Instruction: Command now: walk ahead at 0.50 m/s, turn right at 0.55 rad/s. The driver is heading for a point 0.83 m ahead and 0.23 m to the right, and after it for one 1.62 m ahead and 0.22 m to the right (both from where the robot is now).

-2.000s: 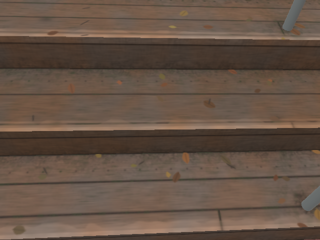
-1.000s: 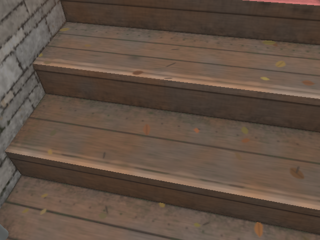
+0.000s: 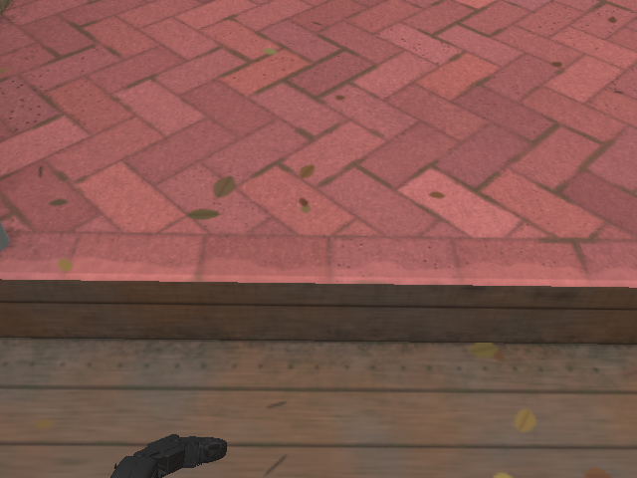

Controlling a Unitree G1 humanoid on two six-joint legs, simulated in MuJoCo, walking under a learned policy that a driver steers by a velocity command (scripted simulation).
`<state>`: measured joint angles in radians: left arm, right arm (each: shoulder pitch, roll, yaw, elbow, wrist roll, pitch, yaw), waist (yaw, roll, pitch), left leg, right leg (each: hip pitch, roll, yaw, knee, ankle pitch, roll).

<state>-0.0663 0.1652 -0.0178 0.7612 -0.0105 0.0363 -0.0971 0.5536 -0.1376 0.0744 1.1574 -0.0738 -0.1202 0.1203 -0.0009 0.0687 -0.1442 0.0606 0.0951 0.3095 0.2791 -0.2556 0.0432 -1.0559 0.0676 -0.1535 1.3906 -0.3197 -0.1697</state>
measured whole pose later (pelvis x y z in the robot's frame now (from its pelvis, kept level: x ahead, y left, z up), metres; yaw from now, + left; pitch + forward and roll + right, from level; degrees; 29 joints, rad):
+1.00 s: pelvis +0.54 -0.03 +0.30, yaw -34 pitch +4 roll +1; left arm -0.05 0.14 -0.04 0.83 0.00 -0.03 -0.10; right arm 0.63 -0.04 0.09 1.20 -0.17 -0.11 0.03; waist -0.11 -0.02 -0.13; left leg 0.14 0.04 0.38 0.21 -0.40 -0.04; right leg -1.37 -0.05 0.03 1.86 -0.18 -0.27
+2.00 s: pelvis +1.08 -0.37 +0.49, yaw -21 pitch +1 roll +1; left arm 0.11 0.21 0.04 0.86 0.02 -0.11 0.01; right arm 0.44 -0.15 -0.06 1.04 0.00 -0.09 0.02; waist -0.07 -0.02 -0.02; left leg -0.13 -0.13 -0.08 0.31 -0.20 0.10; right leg -0.64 -0.10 0.08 0.97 -0.21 0.02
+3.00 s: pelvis +1.46 -0.44 +0.48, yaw +14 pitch +5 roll -1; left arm 0.07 0.27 0.05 0.74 0.01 -0.01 0.04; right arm 0.20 -0.27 -0.08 0.59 0.00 0.02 -0.03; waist -0.03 -0.01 -0.01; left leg -0.47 -0.12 -0.11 0.50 -0.12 0.08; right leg -0.61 -0.01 0.09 0.89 -0.31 0.05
